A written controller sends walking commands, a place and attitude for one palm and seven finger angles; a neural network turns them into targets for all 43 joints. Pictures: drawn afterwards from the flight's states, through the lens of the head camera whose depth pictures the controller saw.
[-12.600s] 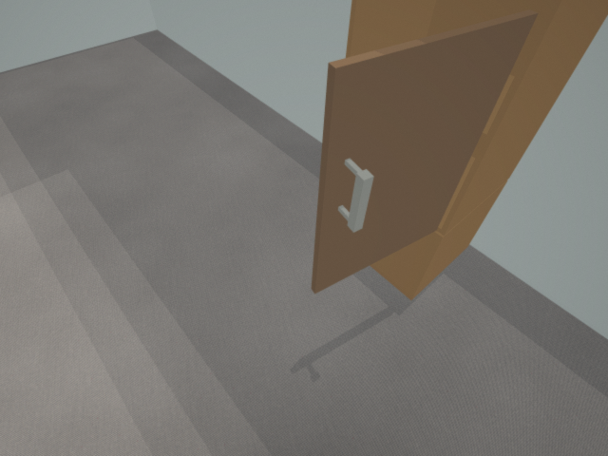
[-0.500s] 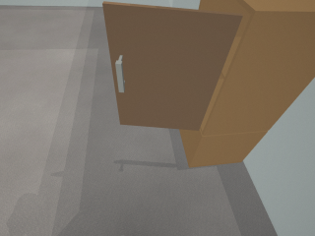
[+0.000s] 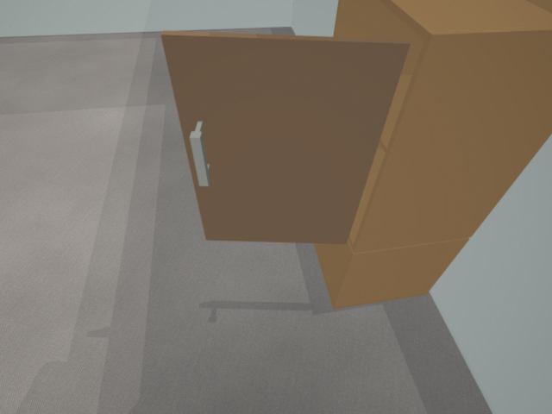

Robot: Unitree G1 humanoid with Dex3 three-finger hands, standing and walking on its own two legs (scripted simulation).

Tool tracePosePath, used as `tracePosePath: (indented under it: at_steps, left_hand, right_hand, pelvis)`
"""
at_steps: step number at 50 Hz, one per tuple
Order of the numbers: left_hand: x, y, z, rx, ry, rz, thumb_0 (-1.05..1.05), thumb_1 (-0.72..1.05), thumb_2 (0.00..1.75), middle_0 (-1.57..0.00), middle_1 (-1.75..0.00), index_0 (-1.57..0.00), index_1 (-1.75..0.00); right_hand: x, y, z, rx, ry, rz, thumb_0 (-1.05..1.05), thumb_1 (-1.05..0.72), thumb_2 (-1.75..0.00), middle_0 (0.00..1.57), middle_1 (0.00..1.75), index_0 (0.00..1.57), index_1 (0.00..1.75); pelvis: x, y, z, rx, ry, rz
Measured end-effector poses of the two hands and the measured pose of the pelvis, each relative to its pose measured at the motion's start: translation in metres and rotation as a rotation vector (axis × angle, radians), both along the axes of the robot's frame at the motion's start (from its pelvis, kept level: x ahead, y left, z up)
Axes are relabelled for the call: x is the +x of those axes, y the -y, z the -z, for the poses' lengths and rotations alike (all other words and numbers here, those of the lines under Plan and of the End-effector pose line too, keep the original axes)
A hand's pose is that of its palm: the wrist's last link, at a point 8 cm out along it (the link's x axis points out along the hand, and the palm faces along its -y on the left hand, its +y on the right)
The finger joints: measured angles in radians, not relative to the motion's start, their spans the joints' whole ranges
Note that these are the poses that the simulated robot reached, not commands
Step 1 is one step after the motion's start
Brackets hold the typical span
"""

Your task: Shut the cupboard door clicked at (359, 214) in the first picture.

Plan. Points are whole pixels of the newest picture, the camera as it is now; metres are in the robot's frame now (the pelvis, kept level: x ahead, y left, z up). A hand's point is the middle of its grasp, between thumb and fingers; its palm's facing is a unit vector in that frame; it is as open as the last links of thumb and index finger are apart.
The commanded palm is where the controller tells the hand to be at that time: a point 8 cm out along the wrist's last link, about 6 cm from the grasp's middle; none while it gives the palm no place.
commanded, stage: look again from close up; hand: left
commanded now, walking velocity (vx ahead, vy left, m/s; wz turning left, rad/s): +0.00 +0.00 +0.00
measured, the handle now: (202, 154) +0.61 +0.20 +0.01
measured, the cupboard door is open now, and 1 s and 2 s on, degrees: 79 79 79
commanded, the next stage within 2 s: shuffle to correct the standing spot in 0.04 s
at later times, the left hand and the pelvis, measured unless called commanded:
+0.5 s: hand out of the picture -0.01 +0.15 -0.20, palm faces +0.07 -0.99 -0.12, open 7.3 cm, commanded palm none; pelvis +0.05 +0.00 -0.02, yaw +0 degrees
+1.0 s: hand (214, 401) +0.18 +0.11 -0.17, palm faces +0.07 -0.98 -0.20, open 7.2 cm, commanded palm none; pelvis +0.16 -0.06 +0.00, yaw +2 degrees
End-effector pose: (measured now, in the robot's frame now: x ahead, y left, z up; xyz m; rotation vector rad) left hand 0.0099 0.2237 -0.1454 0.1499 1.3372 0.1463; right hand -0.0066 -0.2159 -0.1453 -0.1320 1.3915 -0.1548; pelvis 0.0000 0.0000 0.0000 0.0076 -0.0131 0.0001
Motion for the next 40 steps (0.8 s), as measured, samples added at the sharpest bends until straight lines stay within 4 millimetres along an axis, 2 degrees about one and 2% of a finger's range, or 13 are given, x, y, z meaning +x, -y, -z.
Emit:
tracePosePath:
  at_steps: [6,15,22,26,28,30,36,38,40]
  left_hand:
    - [-0.002,0.004,0.0,-0.004,-0.025,-0.01,0.01,0.93,0.9,-0.2,-0.3,-0.2,-0.3]
    - [-0.017,0.016,0.007,-0.043,-0.082,-0.033,0.0,0.91,0.9,-0.2,-0.3,-0.2,-0.3]
    - [-0.025,0.02,0.018,-0.076,-0.144,-0.078,0.0,0.91,0.9,-0.2,-0.3,-0.2,-0.3]
    - [-0.021,0.018,0.024,-0.082,-0.192,-0.071,0.0,0.91,0.9,-0.2,-0.3,-0.2,-0.3]
    - [-0.009,0.016,0.022,-0.073,-0.208,-0.042,0.0,0.91,0.9,-0.2,-0.3,-0.2,-0.3]
    - [0.013,0.014,0.018,-0.056,-0.19,-0.02,0.0,0.91,0.9,-0.2,-0.3,-0.2,-0.3]
    - [0.11,0.01,-0.001,0.021,-0.008,0.01,0.02,0.94,0.9,-0.2,-0.3,-0.2,-0.3]
    - [0.14,0.012,-0.004,0.048,0.065,0.015,0.02,0.94,0.9,-0.2,-0.3,-0.2,-0.3]
    - [0.16,0.015,-0.001,0.075,0.131,0.012,0.01,0.94,0.9,-0.2,-0.3,-0.2,-0.3]
  right_hand:
    - [-0.003,-0.006,0.001,0.015,-0.039,0.002,0.01,-0.92,-0.9,0.2,0.3,0.2,0.3]
    - [0.002,-0.006,0.005,0.02,-0.051,0.004,0.01,-0.91,-0.9,0.2,0.3,0.2,0.3]
    - [0.019,-0.006,0.008,-0.001,-0.057,0.002,0.0,-0.91,-0.9,0.2,0.3,0.2,0.3]
    - [0.035,-0.008,0.011,-0.014,-0.037,0.014,0.0,-0.91,-0.9,0.2,0.3,0.2,0.3]
    - [0.038,-0.008,0.011,-0.015,-0.022,0.032,0.0,-0.91,-0.9,0.2,0.3,0.2,0.3]
    - [0.034,-0.009,0.009,-0.005,-0.032,0.048,0.0,-0.91,-0.9,0.2,0.3,0.2,0.3]
    - [0.015,-0.002,0.007,0.058,-0.175,0.057,0.0,-0.91,-0.9,0.2,0.3,0.2,0.3]
    - [0.015,0.008,0.012,0.074,-0.217,0.056,0.0,-0.91,-0.9,0.2,0.3,0.2,0.3]
    - [0.022,0.022,0.022,0.082,-0.242,0.051,0.0,-0.91,-0.9,0.2,0.3,0.2,0.3]
  pelvis:
    - [0.007,0.001,-0.001,0.0,0.001,-0.003]
    - [0.018,0.001,0.004,-0.001,0.007,-0.002]
    - [0.042,-0.001,0.012,-0.011,0.0,-0.007]
    - [0.057,-0.004,0.018,0.001,-0.007,0.011]
    - [0.063,-0.003,0.017,0.004,-0.006,0.024]
    - [0.068,0.001,0.014,0.006,-0.006,0.023]
    - [0.09,0.022,0.008,0.006,-0.007,0.004]
    - [0.101,0.033,0.013,0.009,-0.004,-0.001]
    - [0.112,0.044,0.022,0.019,0.002,-0.009]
